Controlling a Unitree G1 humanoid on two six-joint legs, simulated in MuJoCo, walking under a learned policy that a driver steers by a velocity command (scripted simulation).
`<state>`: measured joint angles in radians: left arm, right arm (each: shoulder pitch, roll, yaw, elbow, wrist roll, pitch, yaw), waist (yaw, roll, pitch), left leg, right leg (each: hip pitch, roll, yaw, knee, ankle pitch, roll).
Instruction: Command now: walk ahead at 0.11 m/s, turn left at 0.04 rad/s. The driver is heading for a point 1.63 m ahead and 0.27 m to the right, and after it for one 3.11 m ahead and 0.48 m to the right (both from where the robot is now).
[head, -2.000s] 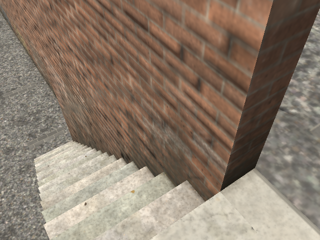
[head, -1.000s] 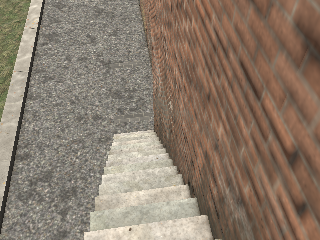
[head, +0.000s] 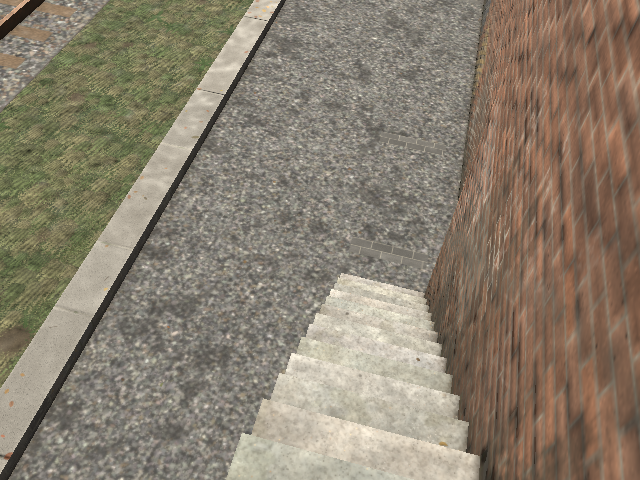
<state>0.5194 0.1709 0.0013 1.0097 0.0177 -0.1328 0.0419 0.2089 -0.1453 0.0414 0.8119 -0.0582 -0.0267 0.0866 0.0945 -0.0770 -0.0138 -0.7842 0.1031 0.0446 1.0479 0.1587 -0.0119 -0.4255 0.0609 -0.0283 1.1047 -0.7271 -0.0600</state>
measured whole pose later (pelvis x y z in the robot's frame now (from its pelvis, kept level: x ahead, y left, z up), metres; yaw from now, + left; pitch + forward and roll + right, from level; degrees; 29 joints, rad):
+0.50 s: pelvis +0.06 +0.02 -0.16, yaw -1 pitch -5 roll +0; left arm 0.13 0.24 0.02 0.72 0.03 0.09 0.04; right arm 0.35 -0.27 0.03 0.87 0.01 0.00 -0.05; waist 0.03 -0.03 -0.02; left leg -0.39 0.06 0.11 0.66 -0.18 0.04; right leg -1.01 0.16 0.14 2.11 -0.33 0.11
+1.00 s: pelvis -0.06 -0.13 +0.02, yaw -2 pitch +5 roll +1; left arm 0.34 0.29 -0.01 0.78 0.07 -0.03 -0.12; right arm 0.20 -0.28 -0.02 0.73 -0.01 -0.01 -0.03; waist 0.04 0.03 -0.10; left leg -1.25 -0.16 -0.27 1.81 0.10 -0.14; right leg -0.56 0.14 -0.04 1.02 -0.53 -0.10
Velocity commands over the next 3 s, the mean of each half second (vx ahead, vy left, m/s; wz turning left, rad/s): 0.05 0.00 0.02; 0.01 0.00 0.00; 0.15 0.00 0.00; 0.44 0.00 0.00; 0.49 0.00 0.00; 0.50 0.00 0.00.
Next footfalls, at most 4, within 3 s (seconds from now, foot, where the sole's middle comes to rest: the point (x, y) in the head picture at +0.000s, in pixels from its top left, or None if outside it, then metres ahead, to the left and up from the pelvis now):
0.18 left None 0.21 0.15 -0.91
0.72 right None -0.03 -0.16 -0.69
1.96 left None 0.22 0.21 -0.91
2.72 right None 0.42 0.01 -1.12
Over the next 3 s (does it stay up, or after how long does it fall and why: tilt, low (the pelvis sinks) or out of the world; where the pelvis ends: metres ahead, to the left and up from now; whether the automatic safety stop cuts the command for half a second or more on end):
stays up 0.39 0.06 -0.40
